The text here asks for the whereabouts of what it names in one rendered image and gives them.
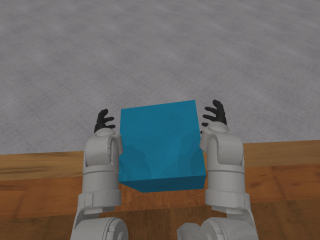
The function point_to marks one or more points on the left robot forearm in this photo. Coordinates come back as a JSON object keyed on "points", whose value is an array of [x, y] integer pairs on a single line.
{"points": [[100, 183]]}

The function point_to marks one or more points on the robot right hand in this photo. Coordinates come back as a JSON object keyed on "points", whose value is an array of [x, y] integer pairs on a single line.
{"points": [[219, 112]]}

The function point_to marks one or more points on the robot left upper arm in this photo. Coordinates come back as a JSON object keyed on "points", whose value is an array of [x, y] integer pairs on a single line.
{"points": [[106, 228]]}

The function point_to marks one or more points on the right robot forearm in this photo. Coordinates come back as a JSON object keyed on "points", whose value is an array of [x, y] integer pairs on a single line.
{"points": [[226, 191]]}

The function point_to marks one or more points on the robot left hand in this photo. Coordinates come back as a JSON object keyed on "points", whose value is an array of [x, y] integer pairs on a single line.
{"points": [[101, 121]]}

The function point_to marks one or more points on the robot right upper arm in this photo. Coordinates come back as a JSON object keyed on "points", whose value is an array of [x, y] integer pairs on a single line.
{"points": [[224, 228]]}

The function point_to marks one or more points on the carton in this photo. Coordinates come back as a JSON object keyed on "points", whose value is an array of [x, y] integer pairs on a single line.
{"points": [[161, 149]]}

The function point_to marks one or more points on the right robot thigh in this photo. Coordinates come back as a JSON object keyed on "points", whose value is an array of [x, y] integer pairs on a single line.
{"points": [[188, 231]]}

